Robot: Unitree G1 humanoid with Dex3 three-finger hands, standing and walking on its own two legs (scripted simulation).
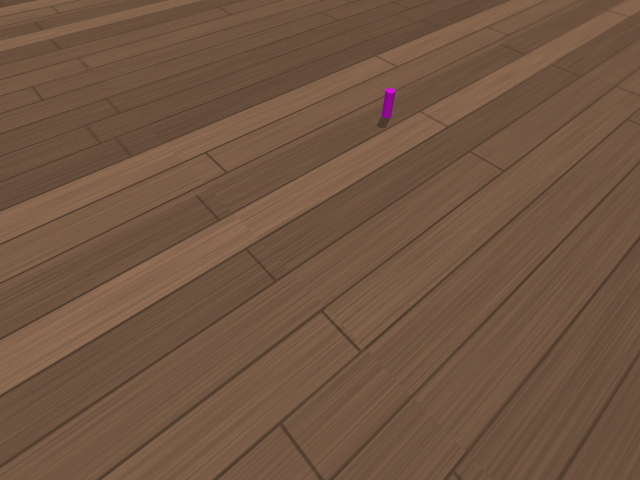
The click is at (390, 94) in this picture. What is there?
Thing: slim round
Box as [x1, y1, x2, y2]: [382, 88, 394, 117]
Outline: 387,88 385,91 382,116 389,117 391,114 394,96 394,89
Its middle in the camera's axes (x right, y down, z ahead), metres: +0.37 -0.74 +2.19
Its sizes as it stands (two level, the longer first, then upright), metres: 0.055 0.055 0.158
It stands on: the floor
